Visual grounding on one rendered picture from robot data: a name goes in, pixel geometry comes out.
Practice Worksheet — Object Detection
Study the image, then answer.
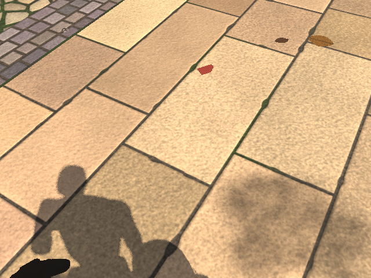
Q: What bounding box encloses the robot left hand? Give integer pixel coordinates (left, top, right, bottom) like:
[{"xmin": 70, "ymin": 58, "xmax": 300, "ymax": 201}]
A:
[{"xmin": 10, "ymin": 258, "xmax": 70, "ymax": 278}]

